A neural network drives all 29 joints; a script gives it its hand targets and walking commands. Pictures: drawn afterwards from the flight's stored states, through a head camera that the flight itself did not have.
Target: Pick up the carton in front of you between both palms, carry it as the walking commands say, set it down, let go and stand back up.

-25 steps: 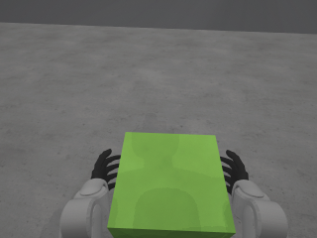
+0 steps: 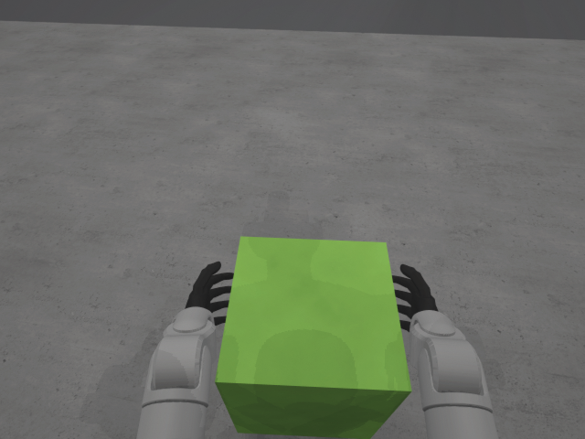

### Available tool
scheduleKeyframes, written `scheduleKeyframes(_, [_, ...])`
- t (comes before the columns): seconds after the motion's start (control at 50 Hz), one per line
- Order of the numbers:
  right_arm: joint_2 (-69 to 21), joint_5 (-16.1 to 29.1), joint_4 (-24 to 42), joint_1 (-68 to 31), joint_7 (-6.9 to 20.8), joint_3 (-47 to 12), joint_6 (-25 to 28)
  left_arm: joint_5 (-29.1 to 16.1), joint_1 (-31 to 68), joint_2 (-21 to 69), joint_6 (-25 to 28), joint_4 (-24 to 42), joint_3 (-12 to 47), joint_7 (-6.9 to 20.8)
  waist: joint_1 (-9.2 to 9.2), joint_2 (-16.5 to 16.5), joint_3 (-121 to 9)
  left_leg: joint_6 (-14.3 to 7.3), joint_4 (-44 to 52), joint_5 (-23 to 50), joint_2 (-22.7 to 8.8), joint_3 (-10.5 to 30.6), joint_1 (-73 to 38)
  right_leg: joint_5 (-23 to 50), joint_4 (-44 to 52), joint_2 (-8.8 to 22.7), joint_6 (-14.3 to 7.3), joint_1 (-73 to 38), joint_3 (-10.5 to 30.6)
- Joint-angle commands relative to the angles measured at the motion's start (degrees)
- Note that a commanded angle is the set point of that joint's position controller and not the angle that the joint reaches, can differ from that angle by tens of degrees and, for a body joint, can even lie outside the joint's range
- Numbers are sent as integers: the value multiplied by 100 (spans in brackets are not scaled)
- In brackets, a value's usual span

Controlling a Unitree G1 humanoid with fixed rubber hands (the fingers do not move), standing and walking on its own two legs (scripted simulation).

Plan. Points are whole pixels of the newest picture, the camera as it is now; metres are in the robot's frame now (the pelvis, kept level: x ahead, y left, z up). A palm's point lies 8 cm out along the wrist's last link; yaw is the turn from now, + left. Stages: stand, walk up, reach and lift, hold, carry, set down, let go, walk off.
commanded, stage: carry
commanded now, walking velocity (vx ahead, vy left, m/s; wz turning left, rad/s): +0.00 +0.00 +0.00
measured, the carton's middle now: (308, 342) +0.28 +0.00 -0.05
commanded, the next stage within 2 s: hold in 0.14 s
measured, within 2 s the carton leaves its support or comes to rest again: neither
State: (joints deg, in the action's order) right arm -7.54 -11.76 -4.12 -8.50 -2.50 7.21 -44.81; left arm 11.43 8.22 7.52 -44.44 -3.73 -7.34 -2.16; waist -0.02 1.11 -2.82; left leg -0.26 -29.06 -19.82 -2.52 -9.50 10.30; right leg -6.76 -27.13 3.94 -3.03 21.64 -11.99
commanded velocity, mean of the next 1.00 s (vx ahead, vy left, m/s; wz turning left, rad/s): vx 0.00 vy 0.00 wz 0.00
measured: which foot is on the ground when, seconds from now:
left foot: down 0.00-1.00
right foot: down 0.00-1.00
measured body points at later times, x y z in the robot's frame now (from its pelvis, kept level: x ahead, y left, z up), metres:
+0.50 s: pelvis -0.02 +0.00 +0.00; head -0.01 -0.02 +0.45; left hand +0.30 +0.17 +0.03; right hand +0.31 -0.14 +0.01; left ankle -0.05 +0.11 -0.73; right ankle +0.08 -0.10 -0.73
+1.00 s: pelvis -0.07 -0.01 -0.10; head +0.17 -0.02 +0.28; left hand +0.37 +0.16 -0.18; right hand +0.36 -0.14 -0.20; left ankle -0.05 +0.11 -0.73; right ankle +0.08 -0.10 -0.73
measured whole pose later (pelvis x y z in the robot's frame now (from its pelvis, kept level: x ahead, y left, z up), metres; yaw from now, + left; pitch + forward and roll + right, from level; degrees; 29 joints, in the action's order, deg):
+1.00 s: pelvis -0.07 -0.01 -0.10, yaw +7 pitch +28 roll +1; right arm -7.9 -12.9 -25.5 -37.9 -4.4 24.1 -10.7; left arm 9.8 43.2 2.6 -7.4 -36.0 -21.0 0.0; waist -2.0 4.5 3.5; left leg 0.3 -67.5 -27.5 4.3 2.4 68.1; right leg -12.9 -60.6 0.8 -0.8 75.9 -0.1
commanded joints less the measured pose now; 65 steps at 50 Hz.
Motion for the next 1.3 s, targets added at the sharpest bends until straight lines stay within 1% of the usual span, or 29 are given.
scheduleKeyframes(0.0, [-4211,1199,105,-2541,1121,-2937,636,-1166,2561,4134,645,148,2844,1121,-15,-129,-1334,-139,622,543,-609,628,342,489,267,600,62,-1259,842])
scheduleKeyframes(0.12, [-4839,1336,90,-2814,1324,-3248,810,-1256,2748,4752,814,105,3132,1315,-15,-113,-1576,-132,456,990,-612,602,171,992,103,619,16,-1344,813])
scheduleKeyframes(0.14, [-4901,1357,159,-2110,1316,-3028,775,-1151,2240,4795,855,88,2821,1326,-18,529,-1291,-200,762,2612,469,1707,841,2282,7,-646,-11,-3342,1790])
scheduleKeyframes(0.16, [-4847,1332,602,-2217,1264,-3161,788,-1060,2118,4622,910,230,2755,1258,179,198,-1613,-234,753,2985,464,1764,1007,3042,-17,-600,61,-3946,1917])
scheduleKeyframes(0.18, [-4734,1229,582,-2079,1230,-3026,750,-914,1912,4528,881,162,2591,1216,129,120,-1574,-262,975,2373,553,1761,790,2738,135,-576,132,-3923,1894])
scheduleKeyframes(0.2, [-4695,1230,678,-2168,1203,-3132,717,-952,1982,4580,863,183,2652,1193,139,27,-1309,-245,1005,2595,530,1795,889,3006,119,-610,146,-3995,1877])
scheduleKeyframes(0.22, [-4653,1245,682,-2139,1156,-3098,680,-1034,2010,4595,857,176,2710,1167,39,-10,-1471,-224,1031,2741,564,1797,772,3292,131,-651,172,-4239,1938])
scheduleKeyframes(0.24, [-4607,1219,675,-2057,1100,-3080,653,-1071,2000,4521,851,153,2693,1148,26,-88,-1378,-217,1092,2784,511,1848,840,3231,182,-669,184,-4305,1930])
scheduleKeyframes(0.26, [-4579,1112,488,-2145,1091,-2941,639,-931,2170,4397,848,-4,2527,1149,32,-115,-1229,-262,1237,1960,516,1828,696,2202,297,-701,176,-4000,1846])
scheduleKeyframes(0.3, [-4560,1076,318,-2266,1067,-2809,650,-982,2423,4469,875,-147,2574,1160,-117,-114,-896,-227,1148,2074,524,1797,663,2095,316,-748,197,-3760,1807])
scheduleKeyframes(0.34, [-4580,966,77,-2661,1072,-2545,738,-953,2959,4532,959,-345,2474,1177,-156,42,-802,-224,1146,1572,486,1812,976,1500,233,-766,156,-3809,1769])
scheduleKeyframes(0.36, [-4547,836,-239,-2848,1084,-2301,795,-921,3337,4616,1036,-528,2396,1196,-253,40,-628,-255,1157,1080,449,1840,1234,1134,158,-762,135,-3779,1741])
scheduleKeyframes(0.38, [-4544,747,-440,-3208,1110,-2106,871,-790,3633,4608,1123,-797,2181,1224,-229,126,-465,-284,1197,569,401,1859,1513,722,67,-761,131,-3723,1702])
scheduleKeyframes(0.4, [-4577,651,-775,-3449,1144,-1913,951,-706,3966,4707,1218,-1097,2046,1245,-306,244,-299,-321,1221,144,349,1883,1842,443,-31,-756,124,-3763,1683])
scheduleKeyframes(0.44, [-4673,445,-1412,-4109,1251,-1498,1135,-418,4474,4884,1444,-1803,1575,1305,-269,246,-142,-376,1141,-434,316,1890,2200,-61,-193,-774,149,-3614,1641])
scheduleKeyframes(0.52, [-4508,-88,-2422,-5123,1325,-486,1509,369,5268,4641,1905,-3039,337,1335,-161,142,20,-427,626,-800,482,1751,2533,-700,-404,-798,205,-2816,1628])
scheduleKeyframes(0.58, [-4203,-511,-2997,-5122,1245,214,1778,819,5337,4047,2223,-3482,-471,1264,-42,-65,-243,-386,136,-604,623,1627,2921,-719,-657,-837,214,-2300,1638])
scheduleKeyframes(0.62, [-3957,-732,-3091,-5081,1157,521,2027,972,5286,3755,2468,-3621,-769,1256,-66,-130,-404,-351,-192,-394,715,1558,3262,-517,-884,-857,216,-1879,1667])
scheduleKeyframes(0.66, [-3817,-826,-3235,-4956,1059,645,2314,981,5332,3577,2744,-3656,-800,1284,-101,-103,-714,-295,-545,-243,822,1461,3590,-225,-1146,-885,218,-1544,1706])
scheduleKeyframes(0.72, [-3916,-733,-3245,-5072,926,438,2860,811,5500,3567,3219,-3748,-569,1331,-127,-58,-1382,-234,-1108,-127,994,1399,4294,302,-1653,-897,178,-1183,1812])
scheduleKeyframes(0.82, [-4562,-236,-2935,-5630,793,-698,3616,135,6013,3990,3971,-3661,499,1447,-151,-159,-3387,-106,-2111,236,1158,1366,5505,1428,-2691,-872,271,-1252,1917])
scheduleKeyframes(0.9, [-4794,226,-2220,-6186,705,-1622,3714,-473,6426,4200,4073,-3136,1506,1395,-298,-207,-5456,30,-2752,638,1276,1281,6122,2375,-3515,-904,352,-1498,1767])
scheduleKeyframes(0.96, [-4773,388,-2043,-6226,675,-1849,3576,-716,6719,4243,3951,-2808,1859,1304,-414,-175,-6093,63,-3146,563,1302,1262,6408,2070,-3902,-974,383,-906,1640])
scheduleKeyframes(1.0, [-4797,430,-2130,-6254,712,-1862,3436,-679,6705,4371,3777,-3013,1795,1286,-377,-1,-5904,62,-3318,231,1315,1230,6592,1325,-4007,-1018,379,-174,1640])
scheduleKeyframes(1.08, [-4942,324,-2651,-6355,930,-1501,3117,-513,6870,4597,3433,-3411,1398,1424,-408,43,-5103,25,-3599,-481,1324,1216,7298,206,-4188,-1063,321,1111,1604])
scheduleKeyframes(1.1, [-4967,300,-2684,-6496,986,-1428,3056,-470,6911,4581,3367,-3504,1278,1456,-413,-44,-5065,-3,-3694,-535,1307,1243,7448,83,-4290,-1058,329,1342,1575])
scheduleKeyframes(1.12, [-4939,249,-2831,-6477,1031,-1297,3002,-435,6993,4613,3314,-3565,1216,1481,-434,48,-5020,-6,-3767,-585,1317,1213,7589,12,-4370,-1059,318,1547,1566])
scheduleKeyframes(1.18, [-4910,219,-2981,-6734,1110,-1068,2924,-317,7062,4587,3197,-3926,889,1498,-404,11,-4947,-45,-3988,-613,1310,1231,7872,-83,-4633,-1050,332,2227,1477])
scheduleKeyframes(1.28, [-4671,208,-3159,-7030,1118,-820,2949,-335,7377,4486,3221,-4139,773,1403,-539,-23,-5191,-15,-4463,-469,1341,1229,8295,160,-5142,-1075,343,2966,1345])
